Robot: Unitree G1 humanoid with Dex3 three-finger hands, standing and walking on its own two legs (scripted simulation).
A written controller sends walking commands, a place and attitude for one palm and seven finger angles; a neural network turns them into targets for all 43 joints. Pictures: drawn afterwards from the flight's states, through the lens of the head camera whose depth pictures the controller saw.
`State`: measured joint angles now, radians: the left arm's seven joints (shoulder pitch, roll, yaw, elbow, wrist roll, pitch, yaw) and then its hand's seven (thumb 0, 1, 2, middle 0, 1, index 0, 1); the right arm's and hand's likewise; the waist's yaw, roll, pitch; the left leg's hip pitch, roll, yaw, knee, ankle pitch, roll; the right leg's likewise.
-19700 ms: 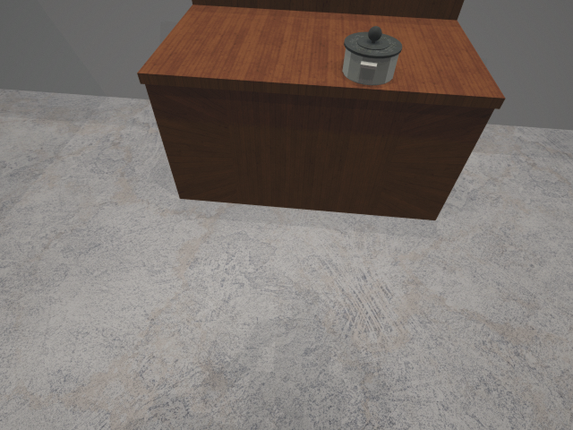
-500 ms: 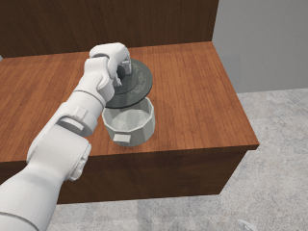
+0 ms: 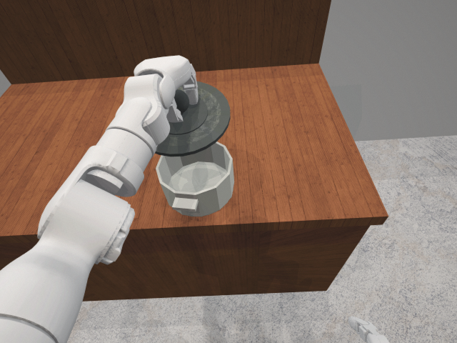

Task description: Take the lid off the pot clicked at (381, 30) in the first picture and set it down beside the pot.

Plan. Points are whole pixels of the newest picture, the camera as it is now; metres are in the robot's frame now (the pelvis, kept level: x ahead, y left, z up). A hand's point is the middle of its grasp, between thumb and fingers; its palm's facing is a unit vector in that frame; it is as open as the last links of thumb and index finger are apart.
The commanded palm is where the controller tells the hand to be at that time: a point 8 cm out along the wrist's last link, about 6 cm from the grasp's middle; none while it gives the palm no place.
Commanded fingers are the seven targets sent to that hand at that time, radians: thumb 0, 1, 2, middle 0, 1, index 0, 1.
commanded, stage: move the lid sideways beside the pot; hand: left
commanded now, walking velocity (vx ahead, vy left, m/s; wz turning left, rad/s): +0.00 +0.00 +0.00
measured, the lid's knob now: (177, 101) +0.50 +0.08 +0.17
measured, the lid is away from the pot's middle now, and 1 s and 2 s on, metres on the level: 0.01 0.14 0.25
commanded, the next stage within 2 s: lower the lid onto the table in 2.00 s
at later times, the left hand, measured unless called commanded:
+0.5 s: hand (130, 111) +0.48 +0.16 +0.17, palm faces -0.29 -0.04 -0.96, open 7.1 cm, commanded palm +0.48 +0.17 +0.25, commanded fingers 0.00 0.76 0.80 -1.03 -1.11 -0.90 -1.07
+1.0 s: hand (103, 110) +0.49 +0.22 +0.17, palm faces -0.31 -0.05 -0.95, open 7.1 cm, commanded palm +0.49 +0.22 +0.25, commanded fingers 0.00 0.76 0.80 -1.03 -1.11 -0.90 -1.07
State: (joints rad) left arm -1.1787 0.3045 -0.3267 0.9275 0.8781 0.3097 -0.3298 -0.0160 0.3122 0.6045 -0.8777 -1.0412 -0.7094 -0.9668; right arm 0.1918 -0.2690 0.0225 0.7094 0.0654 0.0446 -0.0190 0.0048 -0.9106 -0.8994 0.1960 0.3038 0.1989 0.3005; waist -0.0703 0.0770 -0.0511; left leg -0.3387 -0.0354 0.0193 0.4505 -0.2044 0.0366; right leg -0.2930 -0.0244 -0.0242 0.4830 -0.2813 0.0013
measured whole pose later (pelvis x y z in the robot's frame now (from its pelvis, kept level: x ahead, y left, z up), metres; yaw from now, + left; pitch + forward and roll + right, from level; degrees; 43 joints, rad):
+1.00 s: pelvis +0.01 +0.02 +0.00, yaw +0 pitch +7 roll -1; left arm -1.13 0.58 -0.20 0.92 0.93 0.13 -0.44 -0.02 0.32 0.60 -0.88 -1.05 -0.70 -0.97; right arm 0.26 -0.28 0.01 0.69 0.07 0.06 -0.04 0.00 -0.91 -0.90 0.20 0.30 0.20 0.30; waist -0.09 0.05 -0.02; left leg -0.37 -0.04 0.02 0.46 -0.21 0.06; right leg -0.29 -0.03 -0.02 0.42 -0.25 0.02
